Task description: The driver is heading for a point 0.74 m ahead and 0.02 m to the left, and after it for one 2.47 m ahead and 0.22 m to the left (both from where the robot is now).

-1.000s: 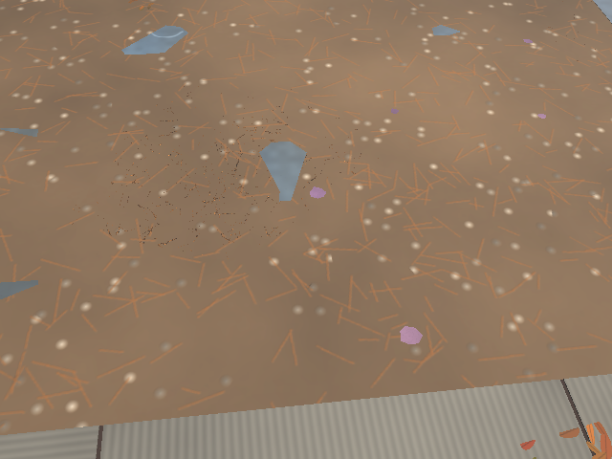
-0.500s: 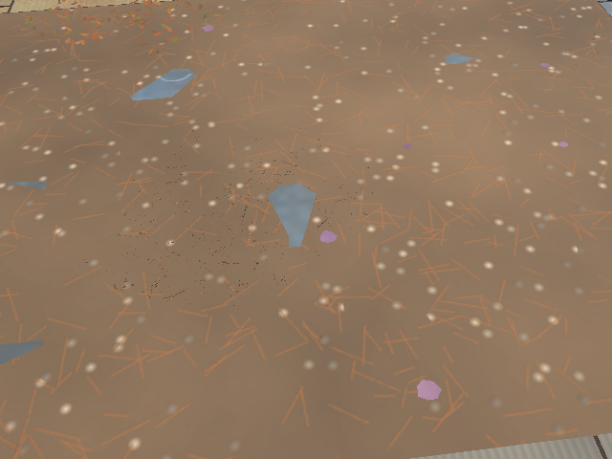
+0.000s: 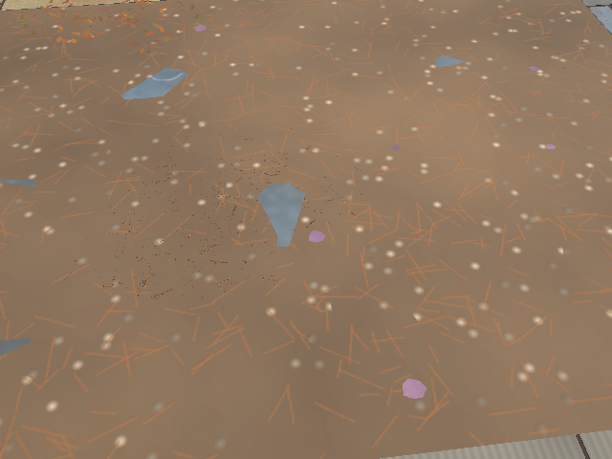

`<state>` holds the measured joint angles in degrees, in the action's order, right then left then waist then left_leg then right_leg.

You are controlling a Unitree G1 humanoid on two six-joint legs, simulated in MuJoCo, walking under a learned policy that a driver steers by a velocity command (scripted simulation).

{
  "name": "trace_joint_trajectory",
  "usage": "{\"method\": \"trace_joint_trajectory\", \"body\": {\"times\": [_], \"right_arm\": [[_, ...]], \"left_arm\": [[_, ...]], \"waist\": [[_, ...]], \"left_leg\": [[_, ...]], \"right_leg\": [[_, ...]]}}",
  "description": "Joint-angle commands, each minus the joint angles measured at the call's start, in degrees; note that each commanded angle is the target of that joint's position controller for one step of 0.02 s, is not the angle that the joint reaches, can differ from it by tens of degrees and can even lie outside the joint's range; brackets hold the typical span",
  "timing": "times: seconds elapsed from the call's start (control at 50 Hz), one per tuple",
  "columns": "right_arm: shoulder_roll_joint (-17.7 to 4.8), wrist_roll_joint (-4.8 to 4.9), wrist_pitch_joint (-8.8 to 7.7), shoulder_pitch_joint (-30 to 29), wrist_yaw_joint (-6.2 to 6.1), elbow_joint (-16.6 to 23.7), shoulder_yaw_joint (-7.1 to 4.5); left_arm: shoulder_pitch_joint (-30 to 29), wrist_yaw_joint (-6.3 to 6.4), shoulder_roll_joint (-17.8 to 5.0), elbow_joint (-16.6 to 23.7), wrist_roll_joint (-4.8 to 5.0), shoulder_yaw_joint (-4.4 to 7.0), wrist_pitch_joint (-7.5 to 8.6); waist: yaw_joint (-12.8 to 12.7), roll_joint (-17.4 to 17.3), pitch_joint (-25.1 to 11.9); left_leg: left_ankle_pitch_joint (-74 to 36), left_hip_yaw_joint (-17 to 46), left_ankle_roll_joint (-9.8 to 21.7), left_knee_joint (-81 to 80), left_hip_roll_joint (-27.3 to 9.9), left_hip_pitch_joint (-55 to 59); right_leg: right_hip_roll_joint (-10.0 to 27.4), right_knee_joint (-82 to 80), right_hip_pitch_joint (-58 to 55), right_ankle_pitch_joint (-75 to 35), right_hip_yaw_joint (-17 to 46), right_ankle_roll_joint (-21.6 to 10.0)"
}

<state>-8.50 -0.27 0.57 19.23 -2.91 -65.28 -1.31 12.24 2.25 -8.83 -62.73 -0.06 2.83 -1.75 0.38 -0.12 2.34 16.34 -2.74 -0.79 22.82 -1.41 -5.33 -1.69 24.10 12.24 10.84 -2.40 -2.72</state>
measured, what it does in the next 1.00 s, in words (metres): climbs: right foot 0.12 m higher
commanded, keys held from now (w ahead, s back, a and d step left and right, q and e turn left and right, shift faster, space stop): no key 0.14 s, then w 0.86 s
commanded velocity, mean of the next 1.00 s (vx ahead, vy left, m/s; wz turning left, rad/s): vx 0.31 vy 0.00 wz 0.00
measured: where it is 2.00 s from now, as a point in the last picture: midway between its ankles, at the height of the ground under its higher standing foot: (306, 304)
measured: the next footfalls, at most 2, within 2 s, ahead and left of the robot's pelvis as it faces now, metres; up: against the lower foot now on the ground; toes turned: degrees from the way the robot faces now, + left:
right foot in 0.84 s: +0.38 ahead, -0.10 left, +0.12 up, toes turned -6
left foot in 1.42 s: +0.69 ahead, +0.15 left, +0.12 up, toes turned +5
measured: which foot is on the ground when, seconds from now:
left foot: down 0.00-0.86, up 0.88-1.00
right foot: down 0.00-0.40, up 0.42-0.82, down 0.84-1.00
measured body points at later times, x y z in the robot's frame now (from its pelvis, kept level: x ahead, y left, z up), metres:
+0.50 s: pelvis +0.03 +0.03 -0.01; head +0.04 +0.05 +0.44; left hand +0.09 +0.27 -0.17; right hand -0.07 -0.20 -0.15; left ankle -0.03 +0.11 -0.74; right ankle -0.01 -0.09 -0.62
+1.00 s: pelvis +0.28 -0.02 +0.08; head +0.28 -0.02 +0.53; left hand +0.36 +0.23 -0.05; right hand +0.36 -0.27 -0.05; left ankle +0.19 +0.14 -0.45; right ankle +0.34 -0.10 -0.62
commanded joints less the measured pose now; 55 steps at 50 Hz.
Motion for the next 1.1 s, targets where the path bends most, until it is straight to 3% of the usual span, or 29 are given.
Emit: {"method": "trace_joint_trajectory", "body": {"times": [0.02,0.14,0.18,0.24,0.3,0.34,0.38,0.4,0.42,0.44,0.46,0.5,0.52,0.56,0.64,0.68,0.72,0.74,0.78,0.82,0.84,0.86,0.88,0.9,0.92,0.94,0.96,1.02,1.1], "right_arm": [[-4.3,0.02,-0.26,5.57,-0.21,-0.13,-0.72],[-3.81,0.19,-0.33,7.21,-0.46,-0.5,-0.77],[-3.99,0.66,-0.26,8.02,-0.8,-0.61,-1.01],[-2.68,0.9,-1.08,6.88,-1.04,1.72,-0.89],[-2.0,0.92,-2.69,8.39,0.17,1.74,-1.0],[-1.67,1.19,-3.02,11.11,0.46,1.43,-1.13],[-1.8,0.33,-2.93,14.57,0.36,-0.4,-1.74],[-2.43,0.15,-2.97,18.21,0.49,-1.16,-1.98],[-6.11,0.26,-3.08,25.02,0.54,-1.8,-2.75],[-12.98,-0.71,-4.23,24.36,0.94,-0.22,-3.77],[-11.59,-0.83,-5.23,20.81,0.94,-0.11,-3.34],[-4.73,-0.65,-5.23,17.33,1.88,-0.24,-1.04],[-2.67,-0.85,-4.55,17.21,2.68,-0.47,-0.04],[0.25,-1.14,-2.99,18.38,3.17,-1.2,1.5],[-1.22,-1.46,-1.74,18.75,1.95,-0.79,2.69],[-1.55,-0.25,-2.17,17.12,0.67,0.78,3.16],[-4.98,1.52,-3.57,19.57,-0.44,0.68,2.18],[-5.64,1.36,-4.16,18.8,0.0,0.94,2.61],[-10.25,0.31,-4.28,20.12,0.77,0.94,1.81],[-13.17,-0.61,-2.83,17.81,1.12,0.88,0.87],[-12.61,-0.47,-3.0,14.97,0.84,2.56,0.47],[-2.11,-0.1,-4.88,19.05,1.65,4.78,2.02],[-3.61,-0.92,-7.93,16.15,3.91,4.05,1.01],[-3.22,1.44,-8.71,11.77,5.34,7.0,-0.4],[-1.65,1.83,-8.08,2.75,5.6,11.41,0.38],[-1.16,1.71,-6.98,-3.19,5.08,15.32,0.62],[-1.82,1.9,-5.64,-1.81,4.39,16.25,0.48],[-0.38,2.45,-3.59,1.73,3.46,16.9,2.22],[-6.59,-0.17,-3.56,-5.05,3.48,19.89,1.09]], "left_arm": [[2.26,0.18,-4.76,1.25,-0.02,0.64,0.24],[3.14,0.36,-4.64,1.4,0.11,0.38,0.17],[4.28,0.72,-6.46,1.44,0.55,1.0,-0.07],[7.02,1.12,-9.45,2.22,1.29,2.34,0.21],[6.6,1.42,-10.55,3.47,0.89,3.17,1.29],[-0.52,1.15,-9.98,6.21,1.72,2.97,1.59],[-3.77,0.75,-7.85,7.38,2.13,2.31,1.36],[-3.25,0.4,-6.49,7.62,2.03,1.9,1.67],[-4.63,-0.63,-2.61,8.44,1.64,0.73,2.58],[-3.27,-1.13,-1.95,8.93,2.09,0.37,3.93],[-3.95,-1.63,-2.11,9.07,3.74,-0.01,4.95],[-3.69,-2.49,-2.04,8.34,3.02,-0.67,6.17],[-3.27,-2.85,-1.71,8.15,2.29,-0.9,6.42],[-3.74,-4.02,0.47,9.25,2.54,-2.04,6.09],[-9.94,-4.63,3.26,16.13,2.2,-5.03,5.62],[-18.57,-4.43,2.14,23.39,0.94,-6.38,6.57],[-26.67,-3.89,0.7,28.03,0.29,-7.05,7.17],[-24.2,-3.96,0.77,27.61,0.83,-6.61,7.45],[-17.82,-4.44,-3.27,27.01,1.85,-4.49,7.87],[-7.28,-4.88,-8.06,25.18,2.69,-2.01,7.13],[3.18,-5.42,-11.77,21.3,1.76,-0.53,6.37],[12.92,-5.74,-18.35,16.52,-0.78,1.78,5.89],[15.94,-4.16,-16.23,13.46,-1.87,1.04,5.22],[9.83,-4.04,-10.65,12.53,-1.64,-0.48,5.8],[5.92,-4.99,-4.64,10.47,-0.25,-2.1,6.19],[3.28,-5.74,-0.85,8.42,-0.62,-3.05,7.04],[0.63,-6.1,1.74,7.08,-1.71,-3.77,7.78],[0.57,-6.23,-0.17,4.92,-0.87,-3.11,8.56],[2.73,-4.26,-5.51,4.38,-0.76,-2.95,9.71]], "waist": [[-0.08,0.21,1.98],[-0.01,0.18,2.42],[-0.48,1.59,1.48],[-1.53,7.39,3.92],[-0.37,7.24,2.68],[3.68,5.89,2.92],[6.09,2.37,5.3],[6.58,-1.5,3.49],[8.28,-14.24,-0.58],[7.15,-18.35,0.76],[4.81,-12.59,5.73],[2.73,-3.24,7.65],[2.09,-1.32,6.85],[1.86,-2.05,6.48],[2.16,-2.91,10.2],[2.41,-4.51,8.92],[4.23,-4.7,5.65],[1.69,-6.52,2.43],[-3.37,-14.95,-3.87],[-11.33,-20.68,-9.73],[-14.97,-19.18,-15.73],[-11.57,8.28,-26.61],[-11.82,14.07,-30.1],[-7.62,10.45,-19.69],[-5.2,5.18,-9.61],[-2.83,0.69,-2.86],[0.95,-0.17,-1.73],[5.09,1.34,0.04],[4.6,4.86,0.09]], "left_leg": [[-3.3,2.31,0.12,-4.66,-2.26,-6.51],[-2.08,2.19,0.04,-4.26,-2.18,-7.12],[7.29,-0.47,0.96,-0.37,0.13,-8.34],[14.19,-3.01,2.67,12.18,1.73,-16.95],[12.69,0.28,4.15,25.72,-1.48,-15.4],[13.25,0.39,6.26,17.9,-2.54,-7.99],[5.11,-5.18,6.73,2.68,2.36,0.44],[2.9,-1.51,6.71,0.26,0.63,6.04],[5.37,17.04,9.88,-6.62,-11.19,14.51],[14.81,40.24,19.33,-15.21,-23.35,10.69],[21.65,44.41,22.27,-17.61,-26.44,8.68],[13.54,29.64,17.12,-13.42,-20.46,11.53],[6.62,23.93,15.4,-11.57,-17.7,11.17],[1.03,16.77,13.73,-9.68,-14.35,7.02],[-0.46,10.92,11.85,-10.84,-12.52,-1.96],[-0.88,6.35,9.67,-15.51,-8.65,-12.08],[-9.91,5.71,11.63,-28.69,-11.15,-18.24],[-31.22,2.65,11.26,-26.01,-10.45,-13.91],[-79.6,-0.06,10.7,-12.67,-11.14,4.53],[-100.17,1.11,8.5,4.27,-14.12,16.97],[-91.32,3.94,8.05,17.49,-13.08,8.37],[-41.29,6.49,5.26,40.23,1.04,-15.9],[-3.63,17.22,5.39,62.91,8.99,-22.22],[-0.93,21.35,6.43,75.44,7.83,-30.52],[-1.56,15.59,8.78,80.9,4.41,-35.96],[-3.4,12.49,10.81,82.78,1.35,-38.4],[-5.84,13.13,12.62,81.35,-0.81,-36.91],[-8.92,13.53,12.87,69.23,-1.27,-39.35],[-18.73,6.63,7.2,49.97,-3.09,-38.4]], "right_leg": [[5.04,-4.49,-2.83,-6.02,5.55,-1.06],[4.96,-5.53,-1.36,-1.3,6.05,-1.12],[4.7,-6.58,-0.96,15.18,6.85,-2.55],[12.73,-13.29,1.67,40.39,19.57,-8.22],[19.49,-17.75,6.3,36.1,28.39,-12.28],[16.01,-16.37,12.14,28.9,20.39,-9.35],[7.96,-6.24,17.51,23.79,8.84,-7.09],[5.47,3.67,21.69,21.26,5.47,-6.06],[0.62,28.99,32.22,18.25,-1.68,-2.4],[-0.65,47.27,41.05,18.73,2.23,-1.22],[1.23,65.05,50.33,17.63,6.65,-1.13],[3.38,82.67,61.78,12.44,6.27,-1.06],[4.13,88.39,63.77,11.56,5.46,-0.9],[5.23,97.1,66.01,12.66,3.82,-0.88],[6.83,97.14,72.85,10.76,2.5,0.51],[9.28,76.3,61.93,1.14,-2.76,1.72],[9.26,55.21,37.86,-2.28,-8.17,1.05],[6.3,50.58,28.83,-0.62,-11.3,-0.97],[-0.18,44.5,24.33,10.59,-14.65,-4.73],[-2.18,29.39,16.58,8.66,-9.09,-8.36],[2.65,26.62,1.3,6.69,4.89,-11.04],[17.64,8.92,-22.08,16.61,38.5,-20.49],[23.26,-9.75,-22.1,15.06,60.61,-20.81],[24.72,-10.3,-11.95,16.07,53.47,-17.37],[22.97,-7.39,-1.99,17.91,42.02,-13.18],[20.74,-5.41,8.22,14.73,29.97,-10.1],[17.16,-5.03,13.15,11.25,20.2,-6.85],[11.48,-7.86,14.53,2.84,4.64,-5.04],[9.24,-15.81,14.02,-7.03,-0.67,-7.05]]}}
Keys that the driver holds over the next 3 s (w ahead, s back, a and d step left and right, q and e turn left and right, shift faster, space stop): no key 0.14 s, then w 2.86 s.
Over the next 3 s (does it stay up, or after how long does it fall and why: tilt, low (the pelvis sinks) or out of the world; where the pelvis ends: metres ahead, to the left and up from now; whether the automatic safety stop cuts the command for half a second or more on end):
stays up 1.39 0.06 0.12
